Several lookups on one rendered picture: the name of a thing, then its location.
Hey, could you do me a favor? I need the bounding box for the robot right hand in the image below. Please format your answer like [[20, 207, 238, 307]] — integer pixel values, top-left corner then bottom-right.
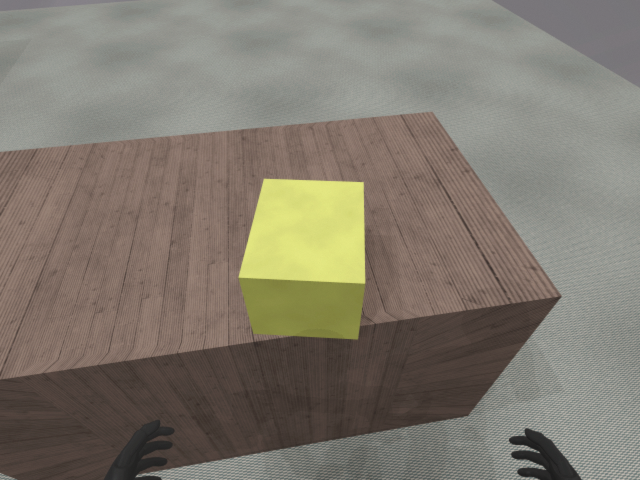
[[509, 428, 582, 480]]

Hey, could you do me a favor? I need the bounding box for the robot left hand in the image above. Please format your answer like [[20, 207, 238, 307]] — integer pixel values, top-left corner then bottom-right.
[[104, 420, 175, 480]]

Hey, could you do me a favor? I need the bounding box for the carton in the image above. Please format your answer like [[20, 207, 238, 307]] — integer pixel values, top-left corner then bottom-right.
[[238, 179, 365, 340]]

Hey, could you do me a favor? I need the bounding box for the pedestal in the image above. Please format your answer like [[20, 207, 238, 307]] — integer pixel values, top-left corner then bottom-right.
[[0, 112, 562, 480]]

